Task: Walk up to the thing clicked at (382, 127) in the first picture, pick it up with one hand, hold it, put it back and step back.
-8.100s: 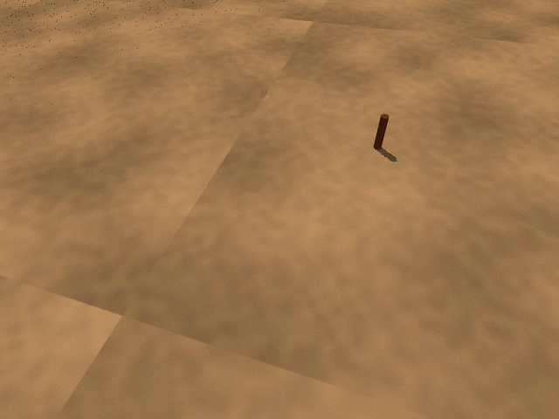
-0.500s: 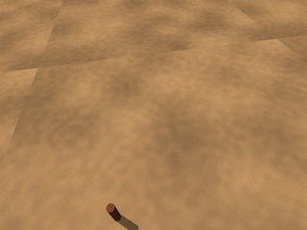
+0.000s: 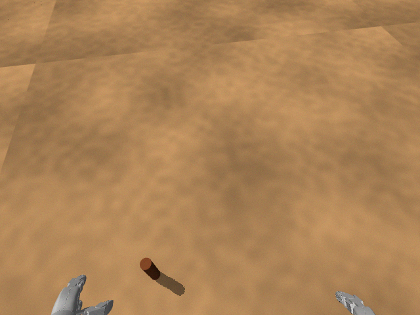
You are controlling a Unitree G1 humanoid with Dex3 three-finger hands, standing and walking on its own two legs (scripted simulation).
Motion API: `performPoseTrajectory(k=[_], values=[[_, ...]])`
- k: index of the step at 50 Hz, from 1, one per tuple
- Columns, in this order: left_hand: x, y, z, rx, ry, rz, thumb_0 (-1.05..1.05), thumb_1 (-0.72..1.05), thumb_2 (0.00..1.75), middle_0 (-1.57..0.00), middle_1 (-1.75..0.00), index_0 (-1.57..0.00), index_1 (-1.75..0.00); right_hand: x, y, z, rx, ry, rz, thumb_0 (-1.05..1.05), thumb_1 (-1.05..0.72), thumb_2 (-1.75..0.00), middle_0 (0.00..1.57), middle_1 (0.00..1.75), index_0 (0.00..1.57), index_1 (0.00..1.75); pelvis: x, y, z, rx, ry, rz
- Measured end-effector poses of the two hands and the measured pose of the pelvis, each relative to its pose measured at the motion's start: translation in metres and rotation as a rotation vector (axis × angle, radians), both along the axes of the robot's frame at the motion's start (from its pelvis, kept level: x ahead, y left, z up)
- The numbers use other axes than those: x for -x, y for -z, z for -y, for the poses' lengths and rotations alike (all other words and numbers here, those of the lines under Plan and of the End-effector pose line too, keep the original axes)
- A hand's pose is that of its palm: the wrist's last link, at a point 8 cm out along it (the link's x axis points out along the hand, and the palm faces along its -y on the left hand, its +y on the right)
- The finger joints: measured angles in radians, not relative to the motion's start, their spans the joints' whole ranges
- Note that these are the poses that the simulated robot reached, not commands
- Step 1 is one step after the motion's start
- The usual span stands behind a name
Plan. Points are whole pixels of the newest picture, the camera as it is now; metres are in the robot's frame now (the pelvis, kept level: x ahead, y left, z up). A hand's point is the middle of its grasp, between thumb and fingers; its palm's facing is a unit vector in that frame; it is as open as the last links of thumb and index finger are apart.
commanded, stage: go down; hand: left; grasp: from the side
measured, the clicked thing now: (150, 269) +0.34 +0.26 -0.66
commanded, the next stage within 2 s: none
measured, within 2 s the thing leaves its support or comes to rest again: neither
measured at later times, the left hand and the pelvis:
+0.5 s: hand out of the picture +0.16 +0.29 -0.19, palm faces +0.08 -0.94 -0.33, open 17.3 cm; pelvis +0.00 +0.01 -0.07, yaw +0 degrees
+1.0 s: hand (75, 303) +0.19 +0.36 -0.27, palm faces +0.18 -0.95 -0.25, open 17.5 cm; pelvis -0.04 +0.00 -0.20, yaw -1 degrees
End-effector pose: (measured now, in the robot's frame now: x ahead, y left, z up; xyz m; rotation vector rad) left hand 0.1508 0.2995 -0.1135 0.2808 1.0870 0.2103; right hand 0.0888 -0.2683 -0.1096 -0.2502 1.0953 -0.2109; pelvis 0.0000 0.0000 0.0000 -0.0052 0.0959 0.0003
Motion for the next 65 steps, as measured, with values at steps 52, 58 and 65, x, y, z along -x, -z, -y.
performPoseTrajectory(k=[52, 58, 65], values=[[-0.019, 0.14, -0.113, 0.03, -0.007, 0.498, -0.01, -0.59, 0.04, -0.09, -0.09, -0.09, -0.08, -0.059, 0.193, -0.019, 0.076, -0.23, 0.178, 0.01, -0.9, -0.9, 0.2, 0.3, 0.2, 0.3, 0.046, 0.21, -0.004, 0.051, 0.007, -0.429], [-0.028, 0.155, -0.127, 0.046, -0.012, 0.541, -0.01, -0.59, 0.05, -0.08, -0.09, -0.08, -0.09, -0.038, 0.223, -0.018, 0.076, -0.221, 0.133, 0.01, -0.89, -0.9, 0.2, 0.3, 0.2, 0.3, 0.057, 0.233, -0.004, 0.059, 0.018, -0.455], [-0.035, 0.17, -0.142, 0.049, -0.011, 0.602, -0.01, -0.59, 0.04, -0.08, -0.09, -0.08, -0.08, -0.016, 0.247, -0.012, 0.104, -0.216, 0.087, 0.01, -0.89, -0.9, 0.2, 0.3, 0.2, 0.3, 0.066, 0.257, -0.005, 0.067, 0.027, -0.473]])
